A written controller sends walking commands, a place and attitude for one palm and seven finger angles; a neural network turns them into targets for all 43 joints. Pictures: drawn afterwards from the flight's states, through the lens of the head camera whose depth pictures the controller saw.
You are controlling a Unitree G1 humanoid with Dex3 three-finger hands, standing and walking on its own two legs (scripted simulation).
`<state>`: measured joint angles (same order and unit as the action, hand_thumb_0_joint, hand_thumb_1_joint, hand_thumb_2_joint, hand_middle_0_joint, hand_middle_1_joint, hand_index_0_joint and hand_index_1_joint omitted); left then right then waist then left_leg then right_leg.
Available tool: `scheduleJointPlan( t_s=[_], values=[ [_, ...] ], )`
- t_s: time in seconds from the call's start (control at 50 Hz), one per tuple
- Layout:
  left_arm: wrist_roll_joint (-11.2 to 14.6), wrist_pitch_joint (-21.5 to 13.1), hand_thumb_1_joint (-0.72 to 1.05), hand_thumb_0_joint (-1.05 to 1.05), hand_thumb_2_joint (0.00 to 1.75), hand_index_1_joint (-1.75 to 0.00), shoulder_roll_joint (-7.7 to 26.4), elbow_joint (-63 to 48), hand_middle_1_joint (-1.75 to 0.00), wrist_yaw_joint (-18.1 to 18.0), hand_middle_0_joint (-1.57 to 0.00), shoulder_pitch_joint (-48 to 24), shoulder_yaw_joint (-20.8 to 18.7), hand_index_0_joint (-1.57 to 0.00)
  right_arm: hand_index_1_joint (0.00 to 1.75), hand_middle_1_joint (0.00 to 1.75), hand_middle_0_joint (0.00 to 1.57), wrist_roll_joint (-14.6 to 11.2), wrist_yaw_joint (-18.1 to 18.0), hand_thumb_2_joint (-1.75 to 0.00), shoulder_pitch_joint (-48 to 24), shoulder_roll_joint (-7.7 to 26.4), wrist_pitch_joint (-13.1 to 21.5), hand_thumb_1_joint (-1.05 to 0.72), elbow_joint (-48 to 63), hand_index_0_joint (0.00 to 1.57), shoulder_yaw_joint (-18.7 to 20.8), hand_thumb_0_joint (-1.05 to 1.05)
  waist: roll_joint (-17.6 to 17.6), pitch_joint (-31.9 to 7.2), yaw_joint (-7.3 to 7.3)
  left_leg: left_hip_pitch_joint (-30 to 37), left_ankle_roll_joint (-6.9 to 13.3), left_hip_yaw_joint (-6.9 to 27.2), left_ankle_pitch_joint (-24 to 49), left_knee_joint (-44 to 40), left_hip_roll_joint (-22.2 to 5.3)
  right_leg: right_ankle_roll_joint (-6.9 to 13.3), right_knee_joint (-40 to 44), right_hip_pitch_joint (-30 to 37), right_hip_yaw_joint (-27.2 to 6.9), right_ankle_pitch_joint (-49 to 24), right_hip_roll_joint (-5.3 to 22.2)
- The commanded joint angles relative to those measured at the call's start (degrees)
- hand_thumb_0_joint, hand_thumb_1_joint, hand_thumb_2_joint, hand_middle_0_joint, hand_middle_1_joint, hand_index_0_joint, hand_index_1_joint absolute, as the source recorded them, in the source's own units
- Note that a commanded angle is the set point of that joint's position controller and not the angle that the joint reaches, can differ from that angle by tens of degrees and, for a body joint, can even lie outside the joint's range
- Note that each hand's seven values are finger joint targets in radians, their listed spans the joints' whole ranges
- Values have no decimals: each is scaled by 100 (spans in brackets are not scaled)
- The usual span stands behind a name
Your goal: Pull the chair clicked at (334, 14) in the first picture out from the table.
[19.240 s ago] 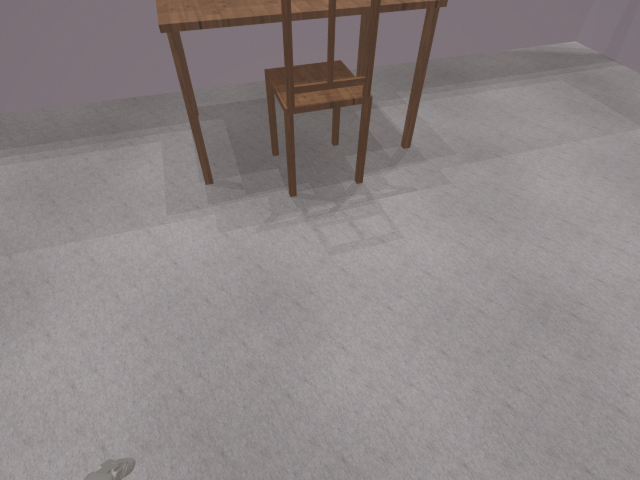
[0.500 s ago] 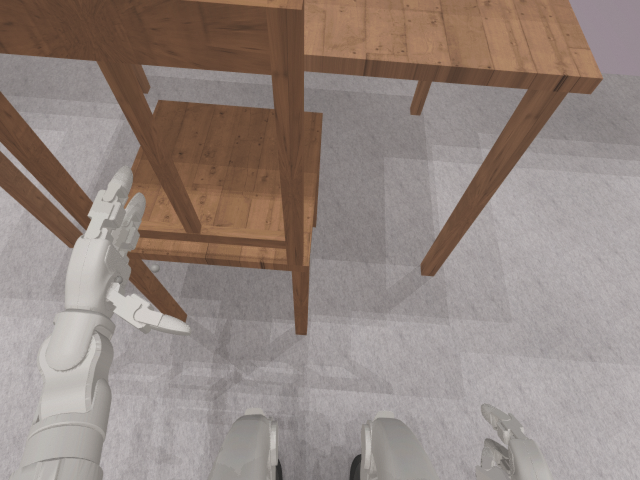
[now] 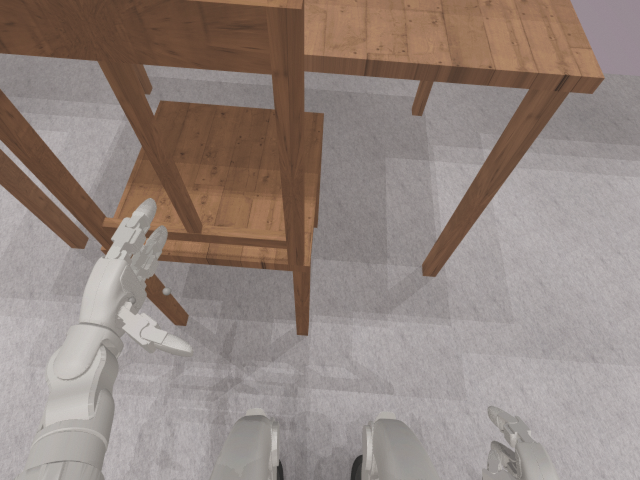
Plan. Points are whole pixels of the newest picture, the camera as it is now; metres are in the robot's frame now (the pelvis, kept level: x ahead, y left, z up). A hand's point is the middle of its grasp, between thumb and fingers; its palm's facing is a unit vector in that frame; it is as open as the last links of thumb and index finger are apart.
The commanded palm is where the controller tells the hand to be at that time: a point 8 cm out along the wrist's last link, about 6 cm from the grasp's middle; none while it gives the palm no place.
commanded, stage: aim the fingers beside a spindle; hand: left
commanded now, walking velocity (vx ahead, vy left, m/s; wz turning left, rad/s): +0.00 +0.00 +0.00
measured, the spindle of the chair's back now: (164, 165) +0.49 +0.21 +0.05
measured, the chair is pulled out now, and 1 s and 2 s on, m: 0.00 0.00 0.00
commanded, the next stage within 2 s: push the fingers through the gap in 1.34 s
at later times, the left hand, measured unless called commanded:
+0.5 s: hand (167, 282) +0.34 +0.19 +0.03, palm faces -0.07 -1.00 -0.06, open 16.9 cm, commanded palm +0.33 +0.26 +0.03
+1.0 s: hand (141, 276) +0.35 +0.22 +0.02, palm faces -0.02 -1.00 -0.05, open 16.9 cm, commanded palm +0.33 +0.25 +0.02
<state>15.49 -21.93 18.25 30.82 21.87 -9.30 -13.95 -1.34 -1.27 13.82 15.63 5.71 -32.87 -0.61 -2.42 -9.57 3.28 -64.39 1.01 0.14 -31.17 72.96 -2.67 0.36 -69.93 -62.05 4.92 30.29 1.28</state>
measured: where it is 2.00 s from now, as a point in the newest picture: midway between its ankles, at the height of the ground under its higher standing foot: outside the picture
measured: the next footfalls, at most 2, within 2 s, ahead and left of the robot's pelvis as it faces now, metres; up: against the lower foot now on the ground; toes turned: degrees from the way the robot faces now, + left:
none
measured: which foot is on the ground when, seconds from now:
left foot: down 0.00-1.00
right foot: down 0.00-1.00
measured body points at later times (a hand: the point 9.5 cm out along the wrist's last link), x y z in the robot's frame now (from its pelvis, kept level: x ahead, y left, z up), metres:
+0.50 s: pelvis +0.00 +0.01 +0.00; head +0.11 +0.02 +0.44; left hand +0.34 +0.24 +0.04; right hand +0.14 -0.25 -0.10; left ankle +0.03 +0.11 -0.63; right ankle +0.03 -0.12 -0.63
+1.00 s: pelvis +0.00 +0.00 +0.00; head +0.11 +0.02 +0.43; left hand +0.35 +0.28 +0.03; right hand +0.14 -0.25 -0.10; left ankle +0.03 +0.11 -0.63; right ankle +0.03 -0.12 -0.63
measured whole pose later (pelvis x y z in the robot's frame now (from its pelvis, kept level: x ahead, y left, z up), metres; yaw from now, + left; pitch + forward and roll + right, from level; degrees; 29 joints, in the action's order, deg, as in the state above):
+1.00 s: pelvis +0.00 +0.00 +0.00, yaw +0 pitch +22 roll -3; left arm 15.2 -24.0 20.6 29.6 19.2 -11.0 -16.7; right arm -0.9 -1.2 12.7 14.8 5.5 -33.1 -0.9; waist -1.9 -9.0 3.4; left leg -64.8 1.2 0.6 -31.5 73.9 -2.6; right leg 0.2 -70.2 -62.0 5.2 30.4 1.2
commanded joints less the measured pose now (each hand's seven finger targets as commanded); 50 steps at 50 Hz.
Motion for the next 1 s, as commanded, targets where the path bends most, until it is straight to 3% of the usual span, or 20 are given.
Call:
scheduleJointPlan(
  t_s=[0.0, 0.04, 0.08, 0.18, 0.24, 0.3, 0.36, 0.38, 0.44, 0.5, 0.54, 0.58, 0.64, 0.68, 0.74, 0.76, 0.8, 0.86, 0.94, 0.98],
  values=[
    [67, -946, -50, 0, 30, -8, 1373, -2383, -8, -250, -6, -1452, -730, -6, 30, 30, 20, 67, -122, -90, 152, 810, 368, -90, 656, 20, 401, 0, -281, -2609, -54, 1984, 50, 246, 1954, -934, 166, 101, 872, 1343, -335, -1445, -153],
    [-36, -1166, -50, 0, 30, -8, 1853, -2674, -8, -545, -6, -1529, -1140, -6, 30, 30, 20, 125, -149, -90, 178, 799, 387, -90, 545, 20, 379, 0, -506, -2694, -120, 2184, 15, 289, 2278, -921, 141, 117, 745, 1246, -299, -1586, -174],
    [-139, -1156, -50, 0, 30, -8, 1524, -2335, -8, -656, -6, -1419, -935, -6, 30, 30, 20, 133, -125, -90, 105, 723, 371, -90, 490, 20, 330, 0, -633, -2389, -59, 2235, -37, 341, 2182, -998, 145, 123, 747, 999, -235, -1407, -159],
    [-138, -457, -50, 0, 30, -8, 680, -560, -8, -249, -6, -900, -248, -6, 30, 30, 20, 31, -101, -90, 132, 860, 248, -90, 481, 20, 317, 0, -52, -1505, 141, 1337, -4, 249, 1083, -1054, 176, 99, 963, 754, -221, -775, -182],
    [12, -179, -50, 0, 30, -8, 15, -611, -8, 100, -6, -829, 384, -6, 30, 30, 20, -60, -75, -90, 171, 886, 280, -90, 648, 20, 357, 0, 42, -1713, 188, 1587, 30, 293, 1297, -1052, 162, 119, 986, 769, -166, -955, -167],
    [58, -396, -50, 0, 30, -8, 591, -1739, -8, 13, -6, -1075, -8, -6, 30, 30, 20, -19, -89, -90, 154, 888, 313, -90, 723, 20, 431, 0, -121, -2496, 21, 2094, 16, 337, 1934, -986, 130, 115, 884, 1002, -200, -1370, -135],
    [-8, -838, -50, 0, 30, -8, 1396, -2839, -8, -475, -6, -1168, -719, -6, 30, 30, 20, 92, -72, -90, 179, 820, 352, -90, 716, 20, 413, 0, -515, -2897, -180, 2627, -64, 422, 2517, -1076, 111, 132, 792, 1115, -184, -1547, -156],
    [-72, -913, -50, 0, 30, -8, 1251, -2779, -8, -630, -6, -1128, -651, -6, 30, 30, 20, 106, -65, -90, 134, 754, 347, -90, 683, 20, 377, 0, -534, -2692, -125, 2599, -72, 415, 2524, -1091, 121, 126, 781, 1052, -171, -1533, -163],
    [-250, -978, -50, 0, 30, -8, 1525, -2085, -8, -955, -6, -1220, -1023, -6, 30, 30, 20, 147, -91, -90, 110, 729, 268, -90, 511, 20, 331, 0, -188, -2021, -36, 1892, -34, 370, 1950, -1021, 135, 105, 746, 931, -175, -1239, -184],
    [-285, -751, -50, 0, 30, -8, 930, -972, -8, -746, -6, -1044, -571, -6, 30, 30, 20, 97, -69, -90, 50, 761, 189, -90, 504, 20, 303, 0, -20, -1402, 95, 1252, -20, 248, 1017, -1042, 198, 95, 888, 746, -210, -688, -193],
    [-210, -582, -50, 0, 30, -8, 510, -805, -8, -402, -6, -1037, -108, -6, 30, 30, 20, 49, -65, -90, 101, 823, 218, -90, 576, 20, 315, 0, -170, -1562, 140, 1383, -5, 253, 1010, -1063, 200, 133, 923, 730, -210, -703, -181],
    [-74, -432, -50, 0, 30, -8, 107, -1127, -8, -70, -6, -818, 369, -6, 30, 30, 20, -6, -51, -90, 111, 852, 261, -90, 674, 20, 364, 0, -282, -2033, 108, 1864, -17, 290, 1500, -1065, 159, 139, 941, 841, -184, -1056, -156],
    [63, -412, -50, 0, 30, -8, 281, -1690, -8, 74, -6, -895, 345, -6, 30, 30, 20, -21, -78, -90, 138, 868, 313, -90, 703, 20, 403, 0, -177, -2348, 137, 2134, 8, 360, 1920, -978, 118, 124, 917, 924, -177, -1328, -163],
    [41, -579, -50, 0, 30, -8, 756, -2218, -8, -138, -6, -1287, -86, -6, 30, 30, 20, 28, -111, -90, 133, 853, 330, -90, 642, 20, 416, 0, -187, -2520, 88, 2197, 9, 391, 2046, -948, 124, 99, 869, 978, -202, -1409, -149],
    [-94, -881, -50, 0, 30, -8, 1634, -2352, -8, -662, -6, -1438, -989, -6, 30, 30, 20, 118, -153, -90, 98, 810, 312, -90, 532, 20, 359, 0, -244, -2298, -85, 1939, -9, 361, 1944, -952, 144, 108, 759, 1004, -217, -1269, -169],
    [-150, -942, -50, 0, 30, -8, 1681, -2275, -8, -782, -6, -1396, -1127, -6, 30, 30, 20, 138, -140, -90, 72, 739, 288, -90, 549, 20, 335, 0, -311, -2270, -144, 1900, -22, 345, 1917, -989, 173, 117, 758, 1104, -241, -1260, -165],
    [-188, -965, -50, 0, 30, -8, 1504, -1880, -8, -877, -6, -1130, -1109, -6, 30, 30, 20, 138, -113, -90, -4, 674, 242, -90, 561, 20, 306, 0, -234, -2047, -143, 1642, -19, 254, 1779, -972, 199, 110, 772, 1194, -262, -1281, -170],
    [-195, -745, -50, 0, 30, -8, 1187, -1097, -8, -608, -6, -820, -828, -6, 30, 30, 20, 101, -82, -90, 36, 729, 175, -90, 567, 20, 295, 0, -213, -1851, -49, 1375, -14, 174, 1462, -978, 214, 108, 869, 1187, -289, -1148, -191],
    [43, -370, -50, 0, 30, -8, 121, -897, -8, 133, -6, -708, 302, -6, 30, 30, 20, -26, -69, -90, 109, 827, 266, -90, 660, 20, 334, 0, -86, -1890, 217, 1549, 37, 223, 1445, -949, 184, 106, 1002, 994, -255, -1161, -186],
    [114, -336, -50, 0, 30, -8, 205, -1248, -8, 281, -6, -1031, 382, -6, 30, 30, 20, -43, -110, -90, 127, 891, 308, -90, 625, 20, 388, 0, -124, -2071, 233, 1749, 45, 282, 1541, -904, 157, 95, 985, 889, -236, -1203, -161]
  ],
)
